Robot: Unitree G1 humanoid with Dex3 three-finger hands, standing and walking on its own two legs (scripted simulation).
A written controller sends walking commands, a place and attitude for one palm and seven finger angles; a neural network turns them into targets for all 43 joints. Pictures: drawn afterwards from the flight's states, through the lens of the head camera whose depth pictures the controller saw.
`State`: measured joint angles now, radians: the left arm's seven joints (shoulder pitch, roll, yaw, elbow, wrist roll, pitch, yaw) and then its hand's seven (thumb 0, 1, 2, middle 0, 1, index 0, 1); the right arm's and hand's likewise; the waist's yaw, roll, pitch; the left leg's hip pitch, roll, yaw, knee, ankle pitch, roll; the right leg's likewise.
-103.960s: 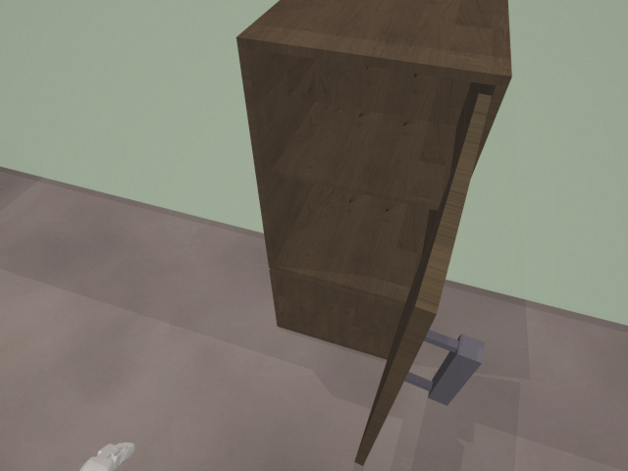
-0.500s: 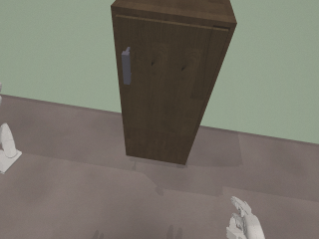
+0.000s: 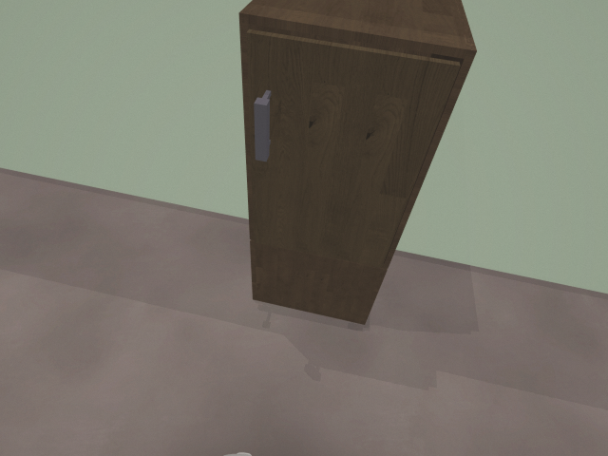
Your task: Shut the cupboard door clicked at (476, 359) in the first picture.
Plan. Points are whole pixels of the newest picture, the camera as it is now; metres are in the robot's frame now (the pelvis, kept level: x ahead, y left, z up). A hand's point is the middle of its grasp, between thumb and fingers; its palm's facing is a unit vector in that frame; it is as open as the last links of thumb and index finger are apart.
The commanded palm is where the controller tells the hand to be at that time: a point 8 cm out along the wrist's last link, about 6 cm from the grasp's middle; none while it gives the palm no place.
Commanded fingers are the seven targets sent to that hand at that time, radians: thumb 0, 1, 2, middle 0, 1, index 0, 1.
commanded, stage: let the arm hang, fingers relaxed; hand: left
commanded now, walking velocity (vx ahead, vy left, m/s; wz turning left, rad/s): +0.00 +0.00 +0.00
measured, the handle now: (264, 125) +0.72 +0.10 +0.05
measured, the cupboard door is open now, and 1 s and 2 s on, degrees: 1 1 1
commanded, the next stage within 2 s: look to check the result in 0.82 s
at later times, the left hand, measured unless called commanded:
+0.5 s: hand out of the picture -0.07 +0.17 -0.15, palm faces +0.03 -0.98 -0.21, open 7.4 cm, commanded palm none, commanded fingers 0.00 0.90 0.90 -0.20 -0.30 -0.20 -0.30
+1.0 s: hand out of the picture -0.02 +0.14 -0.16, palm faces +0.05 -0.99 -0.16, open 7.4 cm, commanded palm none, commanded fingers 0.00 0.90 0.90 -0.20 -0.30 -0.20 -0.30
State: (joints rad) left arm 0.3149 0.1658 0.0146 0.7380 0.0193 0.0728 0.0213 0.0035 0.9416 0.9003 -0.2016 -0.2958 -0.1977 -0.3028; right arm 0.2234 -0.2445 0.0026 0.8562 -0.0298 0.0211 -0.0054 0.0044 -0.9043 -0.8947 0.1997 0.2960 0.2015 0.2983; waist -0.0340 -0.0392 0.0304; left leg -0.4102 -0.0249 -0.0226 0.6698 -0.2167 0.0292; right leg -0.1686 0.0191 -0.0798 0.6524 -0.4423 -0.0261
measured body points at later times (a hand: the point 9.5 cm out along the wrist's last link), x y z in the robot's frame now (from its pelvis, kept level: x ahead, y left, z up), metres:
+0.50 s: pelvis +0.00 +0.00 +0.02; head -0.01 -0.01 +0.47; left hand -0.07 +0.22 -0.13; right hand -0.01 -0.22 -0.15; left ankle +0.09 +0.10 -0.72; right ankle -0.05 -0.10 -0.72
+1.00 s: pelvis +0.01 -0.02 +0.02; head +0.01 -0.02 +0.47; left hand -0.02 +0.19 -0.14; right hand -0.01 -0.22 -0.15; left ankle +0.09 +0.10 -0.72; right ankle -0.05 -0.10 -0.72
